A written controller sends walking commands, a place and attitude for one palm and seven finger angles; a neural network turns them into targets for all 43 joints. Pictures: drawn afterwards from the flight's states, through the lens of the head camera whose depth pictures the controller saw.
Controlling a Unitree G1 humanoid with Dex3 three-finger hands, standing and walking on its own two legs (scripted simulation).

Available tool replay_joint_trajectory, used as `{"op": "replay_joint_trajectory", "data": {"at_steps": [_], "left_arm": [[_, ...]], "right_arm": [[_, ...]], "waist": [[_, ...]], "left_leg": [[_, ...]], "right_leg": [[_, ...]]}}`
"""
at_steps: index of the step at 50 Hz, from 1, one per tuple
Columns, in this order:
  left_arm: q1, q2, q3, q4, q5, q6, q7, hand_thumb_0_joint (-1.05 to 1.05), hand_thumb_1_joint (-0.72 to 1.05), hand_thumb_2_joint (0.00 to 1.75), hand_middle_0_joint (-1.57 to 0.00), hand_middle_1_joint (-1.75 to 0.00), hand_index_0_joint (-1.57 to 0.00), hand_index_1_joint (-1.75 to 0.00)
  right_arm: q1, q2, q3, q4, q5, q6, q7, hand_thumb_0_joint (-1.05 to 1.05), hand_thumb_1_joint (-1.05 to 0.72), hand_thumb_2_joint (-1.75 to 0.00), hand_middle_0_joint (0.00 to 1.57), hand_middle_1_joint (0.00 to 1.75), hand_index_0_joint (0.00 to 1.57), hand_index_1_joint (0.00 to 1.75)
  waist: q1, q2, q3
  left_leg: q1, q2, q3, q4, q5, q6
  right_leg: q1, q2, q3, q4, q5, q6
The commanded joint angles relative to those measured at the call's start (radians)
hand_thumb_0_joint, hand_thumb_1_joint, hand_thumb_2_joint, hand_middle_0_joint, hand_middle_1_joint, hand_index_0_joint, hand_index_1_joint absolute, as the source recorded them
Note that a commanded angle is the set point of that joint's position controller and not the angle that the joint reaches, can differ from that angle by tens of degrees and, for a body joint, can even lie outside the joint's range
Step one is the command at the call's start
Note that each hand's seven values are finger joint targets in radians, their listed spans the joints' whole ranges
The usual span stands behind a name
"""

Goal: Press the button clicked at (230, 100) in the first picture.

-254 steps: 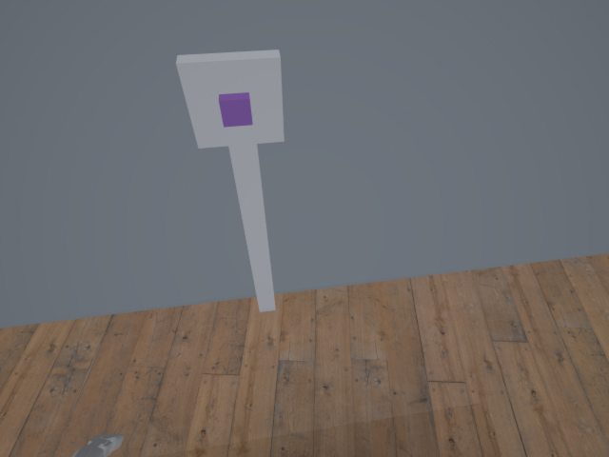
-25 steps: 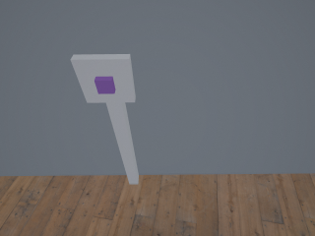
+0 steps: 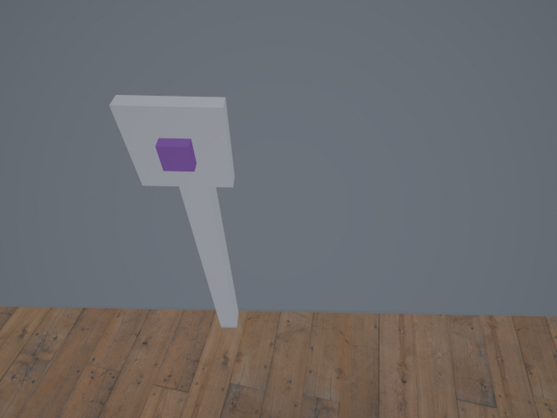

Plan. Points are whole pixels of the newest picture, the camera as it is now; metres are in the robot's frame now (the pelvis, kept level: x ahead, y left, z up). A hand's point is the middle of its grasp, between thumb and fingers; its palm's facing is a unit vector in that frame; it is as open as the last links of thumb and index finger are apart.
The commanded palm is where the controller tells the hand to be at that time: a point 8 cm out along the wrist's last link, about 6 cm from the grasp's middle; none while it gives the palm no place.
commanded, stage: come to a stop and stand still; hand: left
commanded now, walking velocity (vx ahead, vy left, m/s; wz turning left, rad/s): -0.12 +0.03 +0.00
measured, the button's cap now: (177, 153) +0.50 +0.21 +0.10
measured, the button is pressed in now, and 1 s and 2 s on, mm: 0 0 0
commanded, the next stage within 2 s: look again from close up in 0.86 s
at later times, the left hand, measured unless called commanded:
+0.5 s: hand out of the picture +0.03 +0.19 -0.17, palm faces +0.02 -0.97 -0.24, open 7.4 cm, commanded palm none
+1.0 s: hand out of the picture -0.04 +0.20 -0.17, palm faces -0.01 -0.98 -0.21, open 7.4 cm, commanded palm none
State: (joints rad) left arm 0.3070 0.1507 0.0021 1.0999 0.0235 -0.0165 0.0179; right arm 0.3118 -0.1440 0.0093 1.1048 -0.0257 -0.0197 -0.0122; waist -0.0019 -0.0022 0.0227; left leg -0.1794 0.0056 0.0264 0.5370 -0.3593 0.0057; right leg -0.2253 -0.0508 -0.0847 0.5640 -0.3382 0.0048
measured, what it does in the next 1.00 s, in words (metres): stands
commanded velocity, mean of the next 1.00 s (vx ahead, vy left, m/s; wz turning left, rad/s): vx -0.04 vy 0.01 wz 0.00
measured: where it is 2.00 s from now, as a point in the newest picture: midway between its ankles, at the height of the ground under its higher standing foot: outside the picture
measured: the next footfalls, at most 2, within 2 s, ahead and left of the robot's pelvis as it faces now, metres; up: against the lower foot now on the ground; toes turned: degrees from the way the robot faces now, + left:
none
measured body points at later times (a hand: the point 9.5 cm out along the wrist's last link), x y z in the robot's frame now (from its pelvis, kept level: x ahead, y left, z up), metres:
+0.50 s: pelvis -0.02 +0.00 -0.01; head +0.00 +0.00 +0.44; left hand +0.03 +0.24 -0.15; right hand +0.06 -0.24 -0.15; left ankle -0.03 +0.11 -0.73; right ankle -0.02 -0.12 -0.73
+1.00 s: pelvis -0.03 +0.01 +0.01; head -0.01 +0.01 +0.46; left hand -0.03 +0.25 -0.15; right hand -0.03 -0.22 -0.15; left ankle -0.03 +0.11 -0.73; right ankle -0.02 -0.12 -0.73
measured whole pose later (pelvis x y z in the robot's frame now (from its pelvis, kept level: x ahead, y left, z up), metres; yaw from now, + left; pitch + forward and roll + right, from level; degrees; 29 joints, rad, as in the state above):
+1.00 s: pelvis -0.03 +0.01 +0.01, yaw -1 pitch +0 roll +0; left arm 0.31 0.18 -0.02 1.08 0.01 0.00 0.02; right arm 0.30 -0.19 0.01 1.07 -0.02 -0.01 -0.01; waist 0.00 0.01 0.04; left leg -0.22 -0.01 0.07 0.47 -0.26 0.03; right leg -0.24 -0.06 -0.06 0.49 -0.25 0.02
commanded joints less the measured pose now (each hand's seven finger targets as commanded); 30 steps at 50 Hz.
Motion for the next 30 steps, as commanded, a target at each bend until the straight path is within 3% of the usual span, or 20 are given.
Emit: {"op": "replay_joint_trajectory", "data": {"at_steps": [1,4,8,11,18,19,20,21,22,23,24,25,26,28,30], "left_arm": [[0.082,0.090,0.024,-0.013,-0.006,-0.021,0.016,0.00,0.90,0.90,-0.20,-0.30,-0.20,-0.30],[0.089,0.106,0.026,-0.010,-0.015,-0.029,0.028,0.00,0.90,0.90,-0.20,-0.30,-0.20,-0.30],[0.079,0.127,0.040,-0.036,-0.015,-0.015,0.039,0.00,0.90,0.90,-0.20,-0.30,-0.20,-0.30],[0.063,0.129,0.047,-0.059,-0.012,-0.003,0.041,0.00,0.90,0.90,-0.20,-0.30,-0.20,-0.30],[0.016,0.123,0.044,-0.103,-0.008,0.008,0.035,0.00,0.90,0.90,-0.20,-0.30,-0.20,-0.30],[0.108,0.169,0.050,-0.071,-0.008,-0.013,0.062,0.00,0.90,0.90,-0.20,-0.30,-0.20,-0.30],[0.071,0.209,0.057,-0.128,-0.004,-0.022,0.057,0.00,0.90,0.90,-0.20,-0.30,-0.20,-0.30],[0.033,0.200,0.052,-0.138,0.001,-0.027,0.052,0.00,0.90,0.90,-0.20,-0.30,-0.20,-0.30],[-0.006,0.189,0.044,-0.162,0.006,-0.023,0.048,0.00,0.90,0.90,-0.20,-0.30,-0.20,-0.30],[-0.047,0.186,0.040,-0.171,-0.001,-0.019,0.045,0.00,0.90,0.90,-0.20,-0.30,-0.20,-0.30],[-0.058,0.168,0.031,-0.175,-0.011,-0.012,0.040,0.00,0.90,0.90,-0.20,-0.30,-0.20,-0.30],[-0.049,0.149,0.031,-0.184,-0.010,0.002,0.039,0.00,0.90,0.90,-0.20,-0.30,-0.20,-0.30],[-0.047,0.137,0.026,-0.179,-0.006,0.010,0.037,0.00,0.90,0.90,-0.20,-0.30,-0.20,-0.30],[-0.030,0.131,0.017,-0.165,-0.005,0.016,0.027,0.00,0.90,0.90,-0.20,-0.30,-0.20,-0.30],[-0.037,0.136,0.014,-0.162,-0.004,0.017,0.018,0.00,0.90,0.90,-0.20,-0.30,-0.20,-0.30]], "right_arm": [[0.054,-0.083,-0.016,-0.029,0.008,-0.018,-0.020,0.00,-0.90,-0.90,0.20,0.30,0.20,0.30],[0.056,-0.079,-0.016,-0.024,0.017,-0.017,-0.030,0.00,-0.90,-0.90,0.20,0.30,0.20,0.30],[0.041,-0.092,-0.035,-0.034,0.022,-0.002,-0.036,0.00,-0.90,-0.90,0.20,0.30,0.20,0.30],[0.026,-0.097,-0.045,-0.049,0.020,0.007,-0.035,0.00,-0.90,-0.90,0.20,0.30,0.20,0.30],[-0.019,-0.100,-0.044,-0.083,0.014,0.015,-0.027,0.00,-0.90,-0.90,0.20,0.30,0.20,0.30],[-0.115,-0.164,-0.067,-0.151,0.029,0.006,-0.016,0.00,-0.90,-0.90,0.20,0.30,0.20,0.30],[-0.077,-0.093,-0.060,-0.200,0.025,0.010,-0.005,0.00,-0.90,-0.90,0.20,0.30,0.20,0.30],[-0.104,-0.075,-0.053,-0.203,0.022,0.018,-0.002,0.00,-0.90,-0.90,0.20,0.30,0.20,0.30],[-0.083,-0.073,-0.051,-0.211,0.021,0.018,-0.001,0.00,-0.90,-0.90,0.20,0.30,0.20,0.30],[-0.039,-0.077,-0.050,-0.189,0.020,0.017,0.001,0.00,-0.90,-0.90,0.20,0.30,0.20,0.30],[-0.021,-0.106,-0.050,-0.179,0.014,0.010,0.002,0.00,-0.90,-0.90,0.20,0.30,0.20,0.30],[-0.032,-0.135,-0.048,-0.187,0.006,0.008,0.001,0.00,-0.90,-0.90,0.20,0.30,0.20,0.30],[-0.051,-0.152,-0.048,-0.194,0.004,0.005,0.002,0.00,-0.90,-0.90,0.20,0.30,0.20,0.30],[-0.088,-0.159,-0.043,-0.210,0.006,0.007,-0.001,0.00,-0.90,-0.90,0.20,0.30,0.20,0.30],[-0.083,-0.161,-0.039,-0.212,0.005,0.009,0.001,0.00,-0.90,-0.90,0.20,0.30,0.20,0.30]], "waist": [[0.005,-0.001,0.037],[0.001,-0.023,-0.028],[0.004,-0.027,-0.057],[0.007,0.001,-0.064],[0.006,-0.044,-0.060],[0.043,-0.067,-0.085],[0.009,-0.152,-0.113],[0.022,-0.128,-0.124],[-0.002,-0.090,-0.105],[-0.035,-0.035,-0.087],[-0.033,0.055,-0.052],[-0.010,0.100,-0.016],[0.004,0.169,0.016],[0.020,0.087,0.079],[0.010,0.038,0.105]], "left_leg": [[-0.059,0.078,-0.052,-0.047,0.385,0.040],[-0.011,0.078,-0.037,-0.028,0.574,0.013],[0.015,0.082,-0.022,-0.018,0.638,0.008],[0.030,0.089,-0.018,-0.002,0.672,0.014],[0.010,0.090,-0.036,-0.029,0.479,0.013],[-0.048,0.089,0.017,0.177,0.408,-0.017],[-0.183,0.032,-0.010,0.182,-0.014,0.001],[-0.178,0.041,-0.003,0.171,-0.086,0.005],[-0.135,0.028,0.004,0.097,-0.067,0.005],[-0.050,0.026,0.008,-0.015,0.075,0.004],[-0.007,0.070,-0.047,-0.059,0.247,0.019],[-0.069,0.133,-0.104,-0.090,0.295,0.047],[-0.125,0.153,-0.153,-0.127,0.304,0.069],[-0.187,0.137,-0.157,-0.180,0.103,0.070],[-0.212,0.108,-0.138,-0.220,-0.074,0.053]], "right_leg": [[0.059,-0.066,0.068,-0.053,0.369,-0.056],[0.128,-0.099,0.072,-0.036,0.732,-0.047],[0.139,-0.111,0.072,0.003,0.811,-0.046],[0.108,-0.107,0.077,0.011,0.736,-0.047],[0.062,-0.105,0.103,-0.037,0.507,-0.066],[0.088,-0.152,0.180,-0.080,0.929,-0.030],[0.189,-0.237,0.239,-0.071,0.986,-0.096],[0.177,-0.256,0.234,-0.092,0.854,-0.129],[0.123,-0.223,0.191,-0.080,0.728,-0.140],[0.050,-0.184,0.153,-0.054,0.557,-0.116],[-0.024,-0.114,0.109,-0.028,0.375,-0.073],[-0.032,-0.054,0.072,-0.038,0.174,-0.044],[-0.012,-0.019,0.044,-0.029,0.039,-0.027],[-0.010,-0.006,0.049,-0.067,0.002,-0.024],[-0.026,-0.019,0.073,-0.109,-0.029,-0.030]]}}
